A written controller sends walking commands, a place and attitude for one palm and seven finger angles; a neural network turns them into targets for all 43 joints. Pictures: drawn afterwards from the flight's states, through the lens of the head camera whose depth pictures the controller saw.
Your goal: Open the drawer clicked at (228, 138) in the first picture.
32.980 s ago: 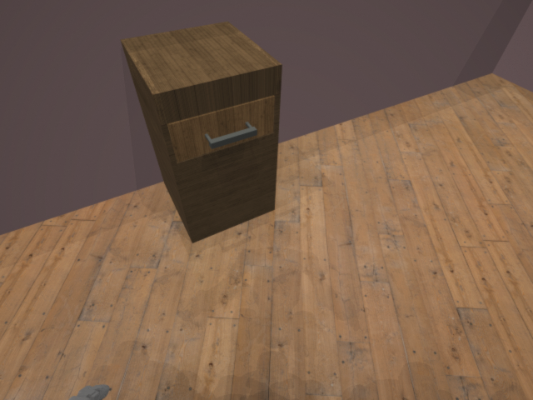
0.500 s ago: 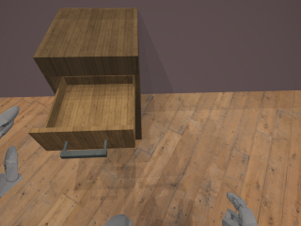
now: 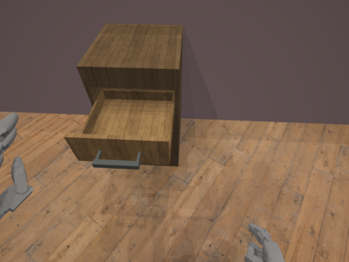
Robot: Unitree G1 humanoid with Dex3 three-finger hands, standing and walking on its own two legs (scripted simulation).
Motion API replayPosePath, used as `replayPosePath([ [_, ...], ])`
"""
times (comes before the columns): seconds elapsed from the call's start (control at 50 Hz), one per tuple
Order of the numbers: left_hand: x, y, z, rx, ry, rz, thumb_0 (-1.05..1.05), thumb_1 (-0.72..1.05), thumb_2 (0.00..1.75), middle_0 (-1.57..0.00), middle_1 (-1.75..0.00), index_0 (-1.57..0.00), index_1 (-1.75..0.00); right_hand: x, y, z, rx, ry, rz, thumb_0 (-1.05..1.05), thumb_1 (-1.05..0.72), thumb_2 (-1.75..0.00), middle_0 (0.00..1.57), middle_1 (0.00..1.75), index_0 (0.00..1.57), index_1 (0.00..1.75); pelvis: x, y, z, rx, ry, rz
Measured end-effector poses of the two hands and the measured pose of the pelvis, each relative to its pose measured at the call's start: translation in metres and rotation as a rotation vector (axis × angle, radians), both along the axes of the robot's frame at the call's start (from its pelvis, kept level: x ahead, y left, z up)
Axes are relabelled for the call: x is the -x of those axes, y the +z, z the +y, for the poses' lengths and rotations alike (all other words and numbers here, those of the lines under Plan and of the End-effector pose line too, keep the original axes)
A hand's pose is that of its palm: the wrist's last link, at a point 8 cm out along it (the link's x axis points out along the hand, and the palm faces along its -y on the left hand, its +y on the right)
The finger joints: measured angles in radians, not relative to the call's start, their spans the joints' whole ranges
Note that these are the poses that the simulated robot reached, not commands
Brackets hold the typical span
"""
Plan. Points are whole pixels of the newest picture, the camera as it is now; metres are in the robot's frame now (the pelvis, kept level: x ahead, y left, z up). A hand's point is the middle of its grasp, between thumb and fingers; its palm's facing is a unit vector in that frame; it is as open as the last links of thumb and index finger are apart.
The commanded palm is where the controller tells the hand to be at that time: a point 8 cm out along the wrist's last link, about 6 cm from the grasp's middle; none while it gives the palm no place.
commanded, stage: stop stepping back and stand still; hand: left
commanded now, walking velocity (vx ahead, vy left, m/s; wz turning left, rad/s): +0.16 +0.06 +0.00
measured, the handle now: (117, 159) +0.50 +0.25 -0.20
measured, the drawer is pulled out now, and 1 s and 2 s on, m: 0.30 0.30 0.30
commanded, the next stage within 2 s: let the arm hang, fingers relaxed in 0.16 s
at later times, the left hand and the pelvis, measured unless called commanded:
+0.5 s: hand (104, 247) +0.18 +0.20 -0.12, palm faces -0.01 -0.97 -0.25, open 7.4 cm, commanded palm none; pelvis +0.01 +0.01 +0.00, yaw +2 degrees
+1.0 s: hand out of the picture +0.01 +0.20 -0.16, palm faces +0.04 -0.98 -0.22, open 7.4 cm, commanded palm none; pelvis +0.03 +0.02 +0.01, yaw +1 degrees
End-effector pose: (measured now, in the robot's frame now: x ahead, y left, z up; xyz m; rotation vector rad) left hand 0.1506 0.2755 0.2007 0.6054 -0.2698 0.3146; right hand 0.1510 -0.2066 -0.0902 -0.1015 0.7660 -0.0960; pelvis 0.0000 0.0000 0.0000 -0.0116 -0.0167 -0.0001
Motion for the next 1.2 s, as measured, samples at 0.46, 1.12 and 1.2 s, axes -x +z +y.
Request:
replayPosePath([
  [0.46,-0.048,-0.249,-0.011,0.426,0.086,0.869,0.01,0.9,0.9,-0.2,-0.3,-0.19,-0.3,0.037,-0.022,-0.023,0.098,0.005,0.234,0.01,-0.91,-0.9,0.19,0.29,0.2,0.3,-0.013,-0.005,0.01,-0.033,0.038,0.021],
  [1.12,0.131,-0.335,-0.045,0.625,0.342,1.571,0.01,0.92,0.9,-0.2,-0.3,-0.2,-0.3,0.143,-0.045,0.019,0.0,-0.082,0.649,0.01,-0.92,-0.9,0.2,0.29,0.2,0.3,-0.026,0.012,0.016,-0.008,0.012,-0.02],
  [1.2,0.132,-0.336,-0.045,0.632,0.338,1.573,0.02,0.93,0.9,-0.2,-0.3,-0.2,-0.3,0.153,-0.044,0.022,-0.004,-0.096,0.669,0.01,-0.91,-0.9,0.2,0.29,0.2,0.3,-0.026,0.013,0.016,-0.007,0.011,-0.018],
])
